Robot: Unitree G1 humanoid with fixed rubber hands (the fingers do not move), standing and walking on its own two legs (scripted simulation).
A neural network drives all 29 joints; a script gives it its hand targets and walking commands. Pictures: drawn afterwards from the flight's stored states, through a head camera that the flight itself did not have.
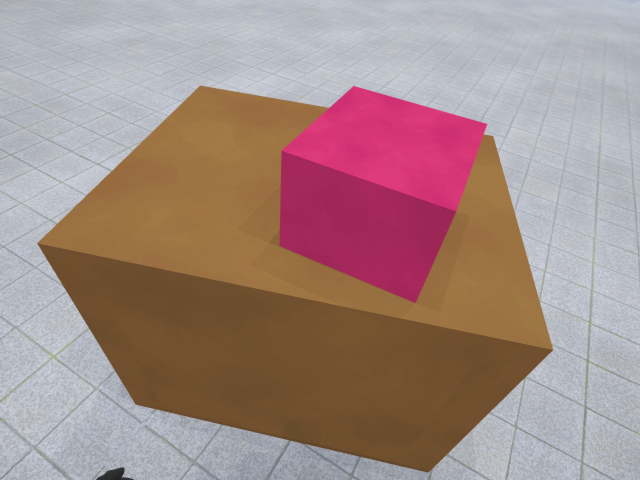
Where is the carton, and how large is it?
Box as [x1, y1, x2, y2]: [280, 86, 486, 302]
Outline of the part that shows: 353,86 281,151 280,245 415,302 456,210 486,124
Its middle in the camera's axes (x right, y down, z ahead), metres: +0.12 -0.11 +0.72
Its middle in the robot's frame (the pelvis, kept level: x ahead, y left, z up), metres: +0.63 -0.09 +0.05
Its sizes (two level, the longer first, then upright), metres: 0.295 0.271 0.208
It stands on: a pedestal, 0.70 m high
